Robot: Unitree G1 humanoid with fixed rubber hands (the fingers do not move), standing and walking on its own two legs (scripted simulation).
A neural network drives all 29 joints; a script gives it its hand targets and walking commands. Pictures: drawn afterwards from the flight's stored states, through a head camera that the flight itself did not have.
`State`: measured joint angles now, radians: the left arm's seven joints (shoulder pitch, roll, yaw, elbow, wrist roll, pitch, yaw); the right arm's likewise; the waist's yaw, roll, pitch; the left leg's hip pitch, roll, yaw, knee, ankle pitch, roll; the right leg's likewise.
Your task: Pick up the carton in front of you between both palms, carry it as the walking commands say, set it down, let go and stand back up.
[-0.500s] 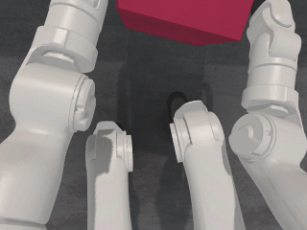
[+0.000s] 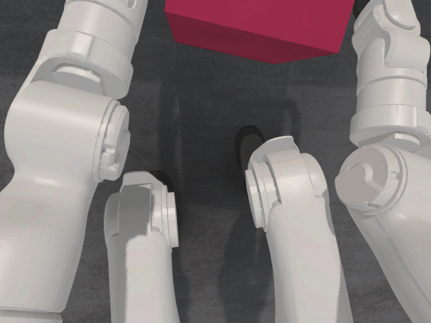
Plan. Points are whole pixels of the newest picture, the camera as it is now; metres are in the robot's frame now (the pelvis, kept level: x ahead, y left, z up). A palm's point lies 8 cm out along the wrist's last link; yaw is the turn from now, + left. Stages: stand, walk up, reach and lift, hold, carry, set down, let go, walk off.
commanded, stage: set down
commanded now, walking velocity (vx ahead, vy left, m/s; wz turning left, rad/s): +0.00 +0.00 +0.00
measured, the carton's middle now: out of the picture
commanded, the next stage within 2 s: let go in 1.86 s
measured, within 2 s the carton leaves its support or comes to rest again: rests again in 0.02 s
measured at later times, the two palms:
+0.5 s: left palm out of the picture +0.59 -0.01 -0.20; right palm out of the picture +0.47 -0.30 -0.19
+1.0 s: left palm out of the picture +0.62 +0.00 -0.15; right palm out of the picture +0.48 -0.33 -0.16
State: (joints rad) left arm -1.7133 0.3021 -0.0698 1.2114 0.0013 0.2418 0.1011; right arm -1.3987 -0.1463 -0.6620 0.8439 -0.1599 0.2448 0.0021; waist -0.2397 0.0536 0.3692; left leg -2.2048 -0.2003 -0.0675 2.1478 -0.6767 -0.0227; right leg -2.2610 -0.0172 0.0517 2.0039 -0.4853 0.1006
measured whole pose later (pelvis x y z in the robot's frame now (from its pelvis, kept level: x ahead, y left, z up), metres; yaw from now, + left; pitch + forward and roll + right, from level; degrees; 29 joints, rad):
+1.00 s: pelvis -0.01 -0.02 -0.01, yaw -2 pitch +37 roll -4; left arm -1.78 0.51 -0.21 1.11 -0.15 0.23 0.05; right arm -1.46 -0.25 -0.44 0.93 0.15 0.13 -0.13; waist -0.24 0.02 0.46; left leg -2.16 -0.07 -0.07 2.19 -0.68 -0.03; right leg -2.24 -0.03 -0.03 2.03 -0.44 0.02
